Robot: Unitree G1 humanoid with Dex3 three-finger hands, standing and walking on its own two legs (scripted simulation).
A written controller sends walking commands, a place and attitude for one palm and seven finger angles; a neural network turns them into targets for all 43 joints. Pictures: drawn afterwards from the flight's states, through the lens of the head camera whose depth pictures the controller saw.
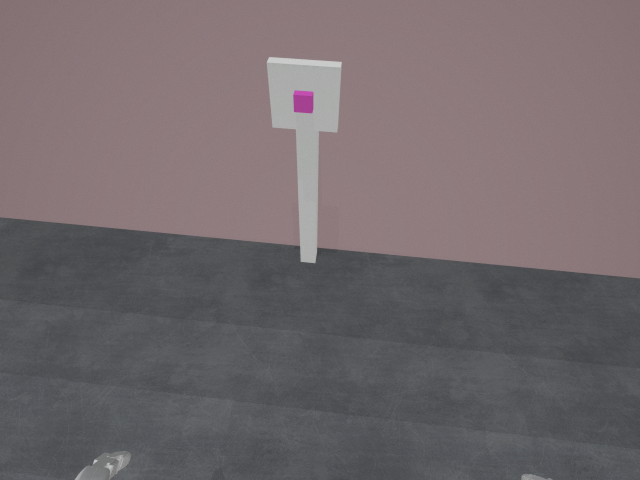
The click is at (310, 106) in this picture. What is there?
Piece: button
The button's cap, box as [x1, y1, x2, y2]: [293, 90, 312, 112]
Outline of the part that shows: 295,90 293,94 294,111 312,112 312,92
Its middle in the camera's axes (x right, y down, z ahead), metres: -0.05 -0.35 +0.99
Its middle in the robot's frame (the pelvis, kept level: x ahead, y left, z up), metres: +0.97 +0.10 -0.04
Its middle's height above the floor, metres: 0.73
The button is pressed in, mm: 0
